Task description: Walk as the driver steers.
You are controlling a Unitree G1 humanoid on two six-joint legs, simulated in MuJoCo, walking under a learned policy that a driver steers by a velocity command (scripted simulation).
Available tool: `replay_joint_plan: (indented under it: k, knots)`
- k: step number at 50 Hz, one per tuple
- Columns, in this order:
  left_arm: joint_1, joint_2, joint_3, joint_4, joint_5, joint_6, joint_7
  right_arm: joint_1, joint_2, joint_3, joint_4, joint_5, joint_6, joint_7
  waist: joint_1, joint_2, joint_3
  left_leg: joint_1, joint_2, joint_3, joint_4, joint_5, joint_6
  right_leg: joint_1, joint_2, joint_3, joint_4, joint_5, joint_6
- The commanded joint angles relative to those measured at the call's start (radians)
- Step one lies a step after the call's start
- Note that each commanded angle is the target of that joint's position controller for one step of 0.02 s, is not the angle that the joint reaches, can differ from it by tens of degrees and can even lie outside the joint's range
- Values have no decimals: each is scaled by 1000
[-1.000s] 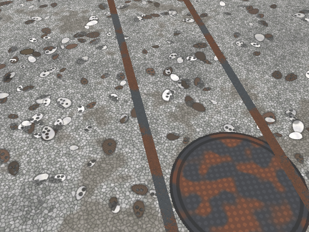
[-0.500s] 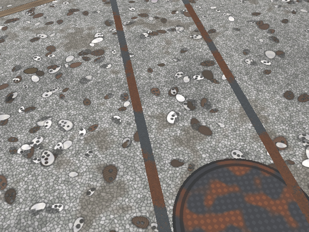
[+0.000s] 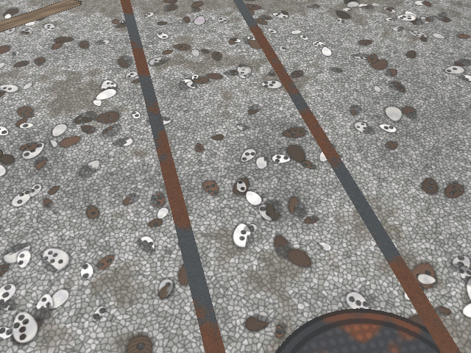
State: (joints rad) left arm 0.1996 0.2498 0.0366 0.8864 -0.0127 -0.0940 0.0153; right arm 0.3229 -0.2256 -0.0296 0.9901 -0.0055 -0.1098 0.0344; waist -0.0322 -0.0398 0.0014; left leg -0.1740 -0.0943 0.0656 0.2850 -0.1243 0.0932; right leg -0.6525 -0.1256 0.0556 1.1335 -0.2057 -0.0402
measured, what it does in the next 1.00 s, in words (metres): walks ahead, turning left: right foot, then left foot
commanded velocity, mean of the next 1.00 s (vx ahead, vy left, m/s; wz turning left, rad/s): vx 0.50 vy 0.00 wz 0.33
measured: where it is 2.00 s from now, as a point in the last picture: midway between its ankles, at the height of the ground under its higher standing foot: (150, 229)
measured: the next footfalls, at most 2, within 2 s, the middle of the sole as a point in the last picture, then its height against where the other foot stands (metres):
right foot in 0.30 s outside the picture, level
left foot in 0.86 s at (198, 331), level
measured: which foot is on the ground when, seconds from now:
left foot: down 0.00-0.32, up 0.34-0.84, down 0.86-1.00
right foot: up 0.00-0.28, down 0.30-0.86, up 0.88-1.00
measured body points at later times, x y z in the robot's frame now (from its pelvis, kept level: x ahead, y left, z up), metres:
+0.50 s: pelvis +0.27 -0.08 +0.00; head +0.29 -0.09 +0.45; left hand +0.31 +0.19 -0.12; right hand +0.37 -0.34 -0.14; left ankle +0.27 +0.09 -0.65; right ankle +0.29 -0.17 -0.74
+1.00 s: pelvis +0.52 +0.03 -0.01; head +0.55 +0.05 +0.44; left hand +0.53 +0.32 -0.13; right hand +0.73 -0.18 -0.13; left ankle +0.55 +0.10 -0.74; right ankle +0.49 -0.15 -0.64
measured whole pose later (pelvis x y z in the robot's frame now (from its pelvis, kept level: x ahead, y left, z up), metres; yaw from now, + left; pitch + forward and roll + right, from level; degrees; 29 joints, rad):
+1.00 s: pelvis +0.52 +0.03 -0.01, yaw +24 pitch +2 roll +0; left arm 0.19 0.27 0.06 0.84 -0.02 -0.13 0.01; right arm 0.22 -0.26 -0.09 0.79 0.01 -0.06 0.03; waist -0.01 -0.01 0.05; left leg -0.36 -0.10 0.02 0.50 -0.18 0.11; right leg -0.44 -0.07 0.03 1.24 -0.38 -0.01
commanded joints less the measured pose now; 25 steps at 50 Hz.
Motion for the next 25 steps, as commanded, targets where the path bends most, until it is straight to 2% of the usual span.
replay_joint_plan:
  k: [1, 5, 8, 10, 12, 13, 14, 15, 16, 17, 18, 19, 20, 22, 23, 25]
  knots:
    - [34, 43, 12, -42, 12, 5, 7, -40, -134, -22, -56, 2, -17, -20, 47, 74, 53, -98, 283, -214, -204, 66, 172, -26, -43, 3, -146, 156, 27]
    - [-126, 29, 6, -83, 3, -6, -5, 39, -161, -27, -39, 18, -4, -34, -11, 78, 54, -15, 266, -163, -186, 81, 126, 6, 3, -35, -428, 305, 36]
    - [-214, 33, 2, -110, -7, -9, -21, 94, -169, -29, -17, 25, 7, -34, -46, 88, 71, 72, 294, -166, -153, 56, 121, 11, 24, -47, -528, 284, 36]
    - [-249, 43, 3, -131, -10, -15, -35, 112, -170, -32, -5, 26, 17, -36, -49, 94, 81, 143, 326, -180, -114, 56, 112, 3, 32, -43, -577, 222, 17]
    - [-232, 65, 10, -140, -9, -25, -45, 109, -178, -37, -2, 28, 27, -38, -24, 104, 71, 176, 349, -205, -58, 99, 97, 67, 48, -46, -623, 143, -9]
    - [-177, 83, 20, -130, -9, -31, -45, 92, -185, -38, -6, 28, 33, -39, 15, 113, 46, 170, 343, -209, 2, 196, 86, 159, 72, -63, -648, 113, -22]
    - [-45, 120, 43, -92, -7, -35, -41, 72, -175, -33, -14, 24, 38, -38, 84, 106, -25, 141, 295, -181, 147, 339, 65, 335, 102, -82, -674, 102, -44]
    - [164, 196, 70, -43, 3, -39, -32, 53, -133, -15, -40, 10, 36, -36, 166, 52, -176, -15, 229, -129, 422, 286, 29, 641, -6, 26, -643, 124, -99]
    - [296, 310, 100, -18, 19, -30, -28, 154, -9, 21, -58, 11, 16, -30, 152, -198, -333, -428, 61, -35, 824, -111, -51, 1047, -269, 432, -700, 18, -238]
    - [314, 221, 76, -15, 23, -29, -30, 157, -62, 9, -41, 33, -6, -28, 164, -208, -391, -545, 52, -200, 995, -427, -43, 1051, -315, 654, -818, -69, -263]
    - [220, 157, 55, -30, 18, -32, -29, 77, -154, -19, -61, 60, -12, -29, 142, -135, -236, -615, 107, -221, 1053, -360, -25, 916, -287, 497, -830, -68, -206]
    - [121, 116, 40, -50, 12, -32, -31, 23, -155, -23, -76, 59, -8, -36, 107, -78, -154, -592, 161, -195, 1027, -263, -24, 772, -247, 350, -857, -14, -169]
    - [53, 81, 30, -54, 9, -33, -35, -4, -139, -28, -78, 47, 3, -43, 80, -42, -83, -557, 191, -184, 969, -192, -30, 653, -201, 241, -903, 29, -146]
    - [12, 53, 25, -39, 21, -38, -39, 28, -96, -35, -71, 41, 34, -43, 31, -72, -26, -457, 223, -178, 905, -109, -36, 517, -137, 90, -965, 109, -114]
    - [21, 57, 28, -27, 25, -41, -37, 40, -73, -35, -69, 42, 46, -41, 21, -63, -15, -450, 222, -173, 905, -86, -37, 497, -126, 36, -975, 176, -117]
    - [42, 79, 37, -8, 32, -44, -29, 14, -66, -41, -90, 40, 60, -42, 13, -40, 7, -497, 221, -183, 881, -25, -43, 494, -125, -38, -987, 277, -126]
Keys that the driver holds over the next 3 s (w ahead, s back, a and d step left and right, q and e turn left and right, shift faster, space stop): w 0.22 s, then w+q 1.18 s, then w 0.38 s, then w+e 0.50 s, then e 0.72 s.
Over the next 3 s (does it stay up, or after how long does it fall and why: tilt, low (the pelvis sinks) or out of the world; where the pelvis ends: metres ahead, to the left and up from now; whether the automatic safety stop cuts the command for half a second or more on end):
stays up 1.25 0.50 -0.01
